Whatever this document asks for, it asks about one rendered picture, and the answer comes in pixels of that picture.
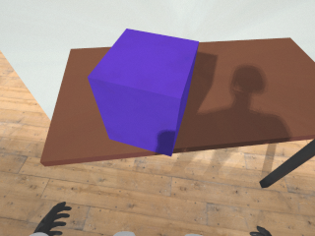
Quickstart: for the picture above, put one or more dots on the table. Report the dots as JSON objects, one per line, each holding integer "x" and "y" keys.
{"x": 243, "y": 93}

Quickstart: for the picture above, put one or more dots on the robot right hand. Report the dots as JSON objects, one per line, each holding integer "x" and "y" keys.
{"x": 262, "y": 232}

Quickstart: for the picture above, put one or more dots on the carton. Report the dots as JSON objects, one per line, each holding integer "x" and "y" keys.
{"x": 141, "y": 87}

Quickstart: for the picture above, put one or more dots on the robot left hand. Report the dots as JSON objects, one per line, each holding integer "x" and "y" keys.
{"x": 47, "y": 222}

